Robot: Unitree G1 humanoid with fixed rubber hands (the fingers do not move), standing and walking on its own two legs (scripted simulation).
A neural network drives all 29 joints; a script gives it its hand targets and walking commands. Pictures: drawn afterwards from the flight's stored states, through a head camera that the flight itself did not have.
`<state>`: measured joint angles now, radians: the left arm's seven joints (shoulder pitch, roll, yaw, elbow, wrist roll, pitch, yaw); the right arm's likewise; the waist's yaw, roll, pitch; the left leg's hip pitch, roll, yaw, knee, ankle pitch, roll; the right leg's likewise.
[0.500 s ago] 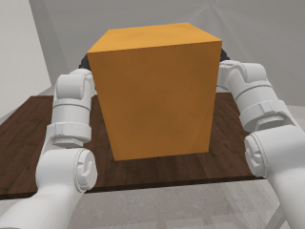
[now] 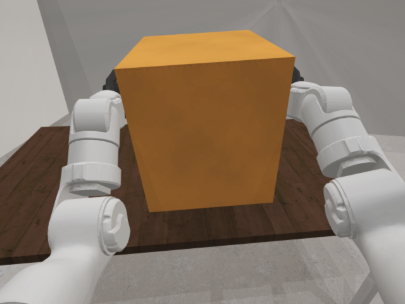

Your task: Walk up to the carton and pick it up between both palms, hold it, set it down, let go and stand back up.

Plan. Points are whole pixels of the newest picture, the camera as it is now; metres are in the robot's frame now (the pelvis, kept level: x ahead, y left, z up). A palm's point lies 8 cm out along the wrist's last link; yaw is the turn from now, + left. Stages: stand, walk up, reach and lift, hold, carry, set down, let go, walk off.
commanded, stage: hold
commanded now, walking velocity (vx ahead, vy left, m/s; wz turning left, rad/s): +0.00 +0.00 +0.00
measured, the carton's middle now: (203, 113) +0.41 +0.00 +0.28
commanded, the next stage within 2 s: set down in 1.34 s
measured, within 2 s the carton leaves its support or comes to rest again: neither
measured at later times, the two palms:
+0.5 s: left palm (114, 105) +0.37 +0.17 +0.31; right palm (292, 97) +0.37 -0.16 +0.33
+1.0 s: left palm (114, 104) +0.37 +0.17 +0.31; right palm (292, 96) +0.37 -0.16 +0.33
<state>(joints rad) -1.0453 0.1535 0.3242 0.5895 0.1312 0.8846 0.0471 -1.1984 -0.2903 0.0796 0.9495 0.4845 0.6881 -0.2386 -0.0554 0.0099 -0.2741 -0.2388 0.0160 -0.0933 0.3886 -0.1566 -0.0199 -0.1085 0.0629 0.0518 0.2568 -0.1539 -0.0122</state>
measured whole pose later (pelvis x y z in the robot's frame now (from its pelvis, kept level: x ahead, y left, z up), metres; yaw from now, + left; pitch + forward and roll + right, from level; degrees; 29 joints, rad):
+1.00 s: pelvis +0.00 +0.00 +0.00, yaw +0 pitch +0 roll -2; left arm -1.04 0.15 0.32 0.58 0.14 0.89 0.05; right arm -1.20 -0.29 0.09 0.95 0.49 0.69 -0.24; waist -0.06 0.01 -0.27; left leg -0.24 0.01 -0.09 0.39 -0.16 -0.02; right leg -0.10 0.06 0.06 0.25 -0.15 -0.01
